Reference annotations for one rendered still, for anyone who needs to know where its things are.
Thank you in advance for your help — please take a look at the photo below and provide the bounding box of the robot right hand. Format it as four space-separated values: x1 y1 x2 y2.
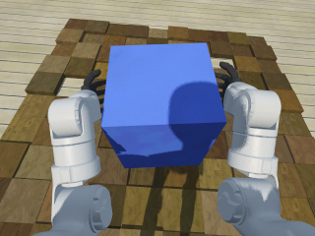
215 61 242 108

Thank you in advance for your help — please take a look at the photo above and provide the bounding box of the carton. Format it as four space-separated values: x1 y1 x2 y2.
100 42 227 168

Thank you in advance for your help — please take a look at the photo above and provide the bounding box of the right robot forearm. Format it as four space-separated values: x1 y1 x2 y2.
223 82 282 207

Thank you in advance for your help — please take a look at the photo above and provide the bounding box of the left robot upper arm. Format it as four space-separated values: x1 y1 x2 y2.
32 184 113 236

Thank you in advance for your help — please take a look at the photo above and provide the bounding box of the robot left hand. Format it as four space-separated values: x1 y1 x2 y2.
81 69 106 113

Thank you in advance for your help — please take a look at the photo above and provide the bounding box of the left robot forearm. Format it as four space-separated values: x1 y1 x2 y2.
47 89 101 225

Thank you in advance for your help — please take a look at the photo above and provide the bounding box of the right robot upper arm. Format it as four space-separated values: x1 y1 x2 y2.
217 177 315 236

